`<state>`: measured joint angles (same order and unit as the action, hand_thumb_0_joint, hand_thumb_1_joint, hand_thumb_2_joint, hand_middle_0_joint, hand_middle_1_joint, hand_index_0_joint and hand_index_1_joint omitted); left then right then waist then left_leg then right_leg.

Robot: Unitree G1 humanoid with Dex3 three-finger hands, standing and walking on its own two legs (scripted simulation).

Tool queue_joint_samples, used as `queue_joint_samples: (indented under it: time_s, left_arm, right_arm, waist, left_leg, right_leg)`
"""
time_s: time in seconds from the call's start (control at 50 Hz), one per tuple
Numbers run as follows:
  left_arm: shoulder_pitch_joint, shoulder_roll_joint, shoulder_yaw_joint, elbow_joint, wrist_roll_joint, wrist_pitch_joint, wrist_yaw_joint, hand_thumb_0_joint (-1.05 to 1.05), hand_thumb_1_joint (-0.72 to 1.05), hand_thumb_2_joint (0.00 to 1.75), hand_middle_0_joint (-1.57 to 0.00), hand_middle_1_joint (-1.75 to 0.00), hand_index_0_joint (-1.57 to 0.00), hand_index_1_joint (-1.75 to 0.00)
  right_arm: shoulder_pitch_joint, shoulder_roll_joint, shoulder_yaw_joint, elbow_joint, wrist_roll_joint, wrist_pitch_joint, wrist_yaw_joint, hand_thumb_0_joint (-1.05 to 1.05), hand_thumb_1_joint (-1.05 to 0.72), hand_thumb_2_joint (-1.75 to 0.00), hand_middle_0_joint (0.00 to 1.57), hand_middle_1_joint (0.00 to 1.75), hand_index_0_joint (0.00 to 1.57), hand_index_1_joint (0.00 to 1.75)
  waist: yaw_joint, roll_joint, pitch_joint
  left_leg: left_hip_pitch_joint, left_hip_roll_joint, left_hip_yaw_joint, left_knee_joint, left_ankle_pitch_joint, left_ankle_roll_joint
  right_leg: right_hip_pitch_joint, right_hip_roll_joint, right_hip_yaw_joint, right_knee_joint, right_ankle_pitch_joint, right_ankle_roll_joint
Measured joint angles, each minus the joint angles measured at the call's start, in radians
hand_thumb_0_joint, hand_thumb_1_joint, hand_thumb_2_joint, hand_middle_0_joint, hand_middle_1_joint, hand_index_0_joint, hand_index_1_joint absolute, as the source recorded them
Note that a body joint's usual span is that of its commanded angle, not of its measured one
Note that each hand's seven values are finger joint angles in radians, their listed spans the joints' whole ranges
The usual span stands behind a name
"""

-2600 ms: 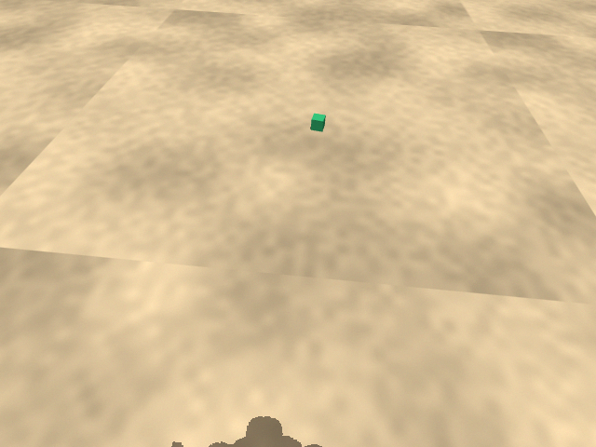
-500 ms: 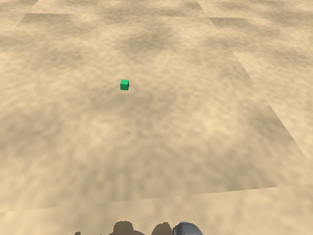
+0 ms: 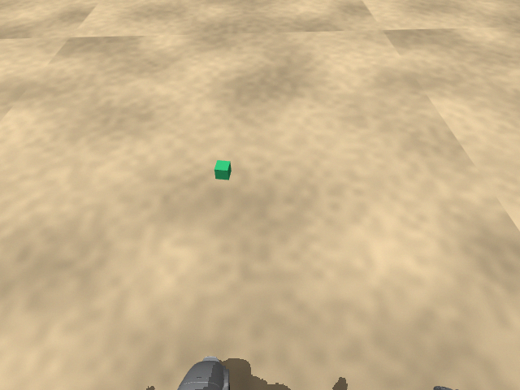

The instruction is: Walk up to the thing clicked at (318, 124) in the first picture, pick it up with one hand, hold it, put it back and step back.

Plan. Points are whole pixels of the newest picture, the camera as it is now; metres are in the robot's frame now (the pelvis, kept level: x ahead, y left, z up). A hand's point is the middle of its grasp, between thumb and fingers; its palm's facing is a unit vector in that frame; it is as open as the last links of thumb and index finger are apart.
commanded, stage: walk up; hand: left
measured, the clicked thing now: (223, 170) +1.25 +0.29 -0.74
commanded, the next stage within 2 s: none
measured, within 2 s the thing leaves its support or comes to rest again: neither
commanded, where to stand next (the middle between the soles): +0.88 +0.06 m, yaw -1 degrees
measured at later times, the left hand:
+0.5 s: hand (131, 276) +0.34 +0.30 -0.14, palm faces -0.10 -0.93 -0.35, open 7.4 cm
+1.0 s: hand (145, 221) +0.49 +0.32 -0.15, palm faces -0.01 -0.92 -0.38, open 7.4 cm
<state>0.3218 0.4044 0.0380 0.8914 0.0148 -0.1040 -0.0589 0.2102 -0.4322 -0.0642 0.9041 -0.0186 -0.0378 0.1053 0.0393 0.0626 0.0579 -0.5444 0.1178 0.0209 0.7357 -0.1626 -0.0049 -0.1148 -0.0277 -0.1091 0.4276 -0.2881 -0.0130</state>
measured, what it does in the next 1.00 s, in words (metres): walks ahead: left foot, then right foot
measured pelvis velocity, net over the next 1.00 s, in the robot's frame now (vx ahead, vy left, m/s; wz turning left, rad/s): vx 0.46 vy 0.03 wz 0.01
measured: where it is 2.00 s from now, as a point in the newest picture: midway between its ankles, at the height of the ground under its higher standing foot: (260, 243)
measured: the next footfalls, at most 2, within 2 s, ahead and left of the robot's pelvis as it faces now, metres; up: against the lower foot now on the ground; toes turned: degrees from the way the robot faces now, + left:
left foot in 0.10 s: +0.23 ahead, +0.15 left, +0.00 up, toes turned +7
right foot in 0.58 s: +0.46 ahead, -0.12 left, +0.00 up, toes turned -6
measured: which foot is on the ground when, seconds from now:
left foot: up 0.00-0.08, down 0.10-0.60, up 0.62-1.00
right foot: down 0.00-0.14, up 0.16-0.56, down 0.58-1.00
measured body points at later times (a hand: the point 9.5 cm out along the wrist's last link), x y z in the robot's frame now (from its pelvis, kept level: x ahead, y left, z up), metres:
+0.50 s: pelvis +0.25 +0.03 +0.00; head +0.26 +0.03 +0.45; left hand +0.34 +0.35 -0.11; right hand +0.28 -0.29 -0.11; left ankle +0.19 +0.14 -0.74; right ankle +0.40 -0.13 -0.71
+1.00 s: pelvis +0.46 +0.03 -0.01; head +0.47 +0.04 +0.44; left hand +0.49 +0.37 -0.12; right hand +0.55 -0.29 -0.11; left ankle +0.56 +0.16 -0.74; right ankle +0.42 -0.11 -0.74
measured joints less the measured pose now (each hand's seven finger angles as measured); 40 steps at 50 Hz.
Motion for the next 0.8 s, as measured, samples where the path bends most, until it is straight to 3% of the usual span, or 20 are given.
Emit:
queue_joint_samples:
  time_s: [0.1,0.14,0.2,0.24,0.4,0.5,0.56,0.58,0.62,0.68,0.72,0.8]
  left_arm:
    - [0.039,0.037,0.010,0.014,0.002,0.014,0.004,0.01,0.89,0.90,-0.20,-0.30,-0.20,-0.30]
    - [0.036,0.048,0.013,0.027,-0.001,0.030,0.015,0.01,0.89,0.90,-0.20,-0.30,-0.20,-0.30]
    - [0.008,0.043,-0.002,0.046,-0.012,0.049,0.029,0.01,0.90,0.90,-0.20,-0.30,-0.20,-0.30]
    - [-0.004,0.047,-0.008,0.045,-0.020,0.044,0.027,0.01,0.90,0.90,-0.20,-0.30,-0.20,-0.30]
    - [-0.052,0.035,-0.003,0.022,-0.007,0.051,-0.013,0.01,0.90,0.90,-0.20,-0.30,-0.20,-0.30]
    - [-0.087,0.024,0.006,0.025,-0.002,0.054,-0.027,0.01,0.90,0.90,-0.20,-0.30,-0.20,-0.30]
    - [-0.100,0.022,0.011,0.025,-0.001,0.044,-0.025,0.01,0.90,0.90,-0.20,-0.30,-0.20,-0.30]
    - [-0.104,0.022,0.015,0.023,0.001,0.036,-0.021,0.01,0.90,0.90,-0.20,-0.30,-0.20,-0.30]
    - [-0.123,0.006,0.020,0.014,0.003,0.019,-0.007,0.00,0.90,0.90,-0.20,-0.30,-0.20,-0.30]
    - [-0.127,-0.016,0.006,-0.016,-0.010,0.005,0.005,0.00,0.90,0.90,-0.20,-0.30,-0.20,-0.30]
    - [-0.111,-0.029,-0.004,-0.028,-0.014,0.003,0.011,0.00,0.90,0.90,-0.20,-0.30,-0.20,-0.30]
    - [-0.068,-0.029,-0.011,-0.031,-0.006,0.007,0.012,0.00,0.90,0.90,-0.20,-0.30,-0.20,-0.30]
  right_arm:
    - [-0.013,0.000,-0.009,-0.005,-0.002,-0.007,0.010,0.01,-0.90,-0.90,0.20,0.30,0.20,0.30]
    - [-0.022,0.006,-0.016,-0.015,-0.013,-0.026,-0.001,0.01,-0.90,-0.90,0.20,0.30,0.20,0.30]
    - [-0.020,0.021,-0.014,-0.040,0.009,-0.040,-0.021,0.01,-0.90,-0.90,0.20,0.30,0.20,0.30]
    - [-0.007,0.038,-0.001,-0.046,0.018,-0.041,-0.032,0.01,-0.90,-0.90,0.20,0.30,0.20,0.30]
    - [0.084,0.044,0.021,-0.041,0.014,-0.049,-0.037,0.01,-0.90,-0.90,0.20,0.30,0.20,0.30]
    - [0.134,0.024,0.013,-0.031,0.013,-0.039,-0.036,0.01,-0.90,-0.90,0.20,0.30,0.20,0.30]
    - [0.160,0.012,0.009,-0.027,0.013,-0.025,-0.040,0.01,-0.90,-0.90,0.20,0.30,0.20,0.30]
    - [0.168,0.007,0.008,-0.027,0.013,-0.020,-0.042,0.01,-0.90,-0.90,0.20,0.30,0.20,0.30]
    - [0.156,0.002,0.006,-0.014,0.015,-0.007,-0.052,0.01,-0.90,-0.90,0.20,0.30,0.20,0.30]
    - [0.123,0.000,0.015,0.002,0.020,0.005,-0.058,0.01,-0.90,-0.90,0.20,0.30,0.20,0.30]
    - [0.100,-0.004,0.018,0.003,0.023,0.005,-0.055,0.01,-0.90,-0.90,0.20,0.30,0.20,0.30]
    - [0.068,-0.002,0.012,-0.011,0.013,0.004,-0.035,0.01,-0.90,-0.90,0.20,0.30,0.20,0.30]
  waist:
    - [0.015,-0.033,-0.005]
    - [0.010,-0.074,0.008]
    - [-0.014,-0.087,0.023]
    - [-0.021,-0.108,0.022]
    - [-0.048,-0.116,0.009]
    - [-0.069,-0.089,0.009]
    - [-0.078,-0.070,0.002]
    - [-0.077,-0.060,0.000]
    - [-0.073,-0.020,0.017]
    - [-0.053,-0.009,0.034]
    - [-0.043,0.003,0.033]
    - [-0.031,0.010,0.020]
  left_leg:
    - [0.089,-0.025,0.041,-0.169,0.039,0.031]
    - [0.108,-0.060,0.066,-0.122,0.022,0.040]
    - [0.148,-0.070,0.074,-0.084,-0.055,0.048]
    - [0.209,-0.080,0.087,-0.135,-0.062,0.047]
    - [0.409,-0.105,0.114,-0.307,-0.090,0.048]
    - [0.490,-0.104,0.116,-0.320,-0.158,0.021]
    - [0.514,-0.091,0.113,-0.255,-0.245,-0.002]
    - [0.509,-0.077,0.109,-0.202,-0.288,-0.004]
    - [0.436,-0.046,0.063,0.017,-0.322,0.024]
    - [0.274,-0.089,-0.002,0.325,-0.289,0.041]
    - [0.189,-0.087,-0.017,0.370,-0.236,0.042]
    - [0.080,-0.049,-0.026,0.241,-0.157,0.021]
  right_leg:
    - [0.076,-0.017,-0.010,0.062,-0.130,0.036]
    - [0.025,-0.061,0.022,0.259,-0.182,0.006]
    - [-0.140,-0.018,0.127,0.626,-0.156,-0.033]
    - [-0.233,-0.016,0.147,0.705,-0.094,-0.039]
    - [-0.420,-0.088,0.108,0.445,0.056,0.004]
    - [-0.396,-0.090,0.083,0.221,0.173,-0.005]
    - [-0.328,-0.065,0.063,0.133,0.179,-0.018]
    - [-0.302,-0.048,0.057,0.117,0.187,-0.019]
    - [-0.299,-0.021,0.034,0.184,0.137,-0.012]
    - [-0.257,-0.025,0.031,0.189,0.092,-0.018]
    - [-0.211,-0.022,0.028,0.143,0.092,-0.017]
    - [-0.136,-0.011,0.019,0.069,0.085,-0.020]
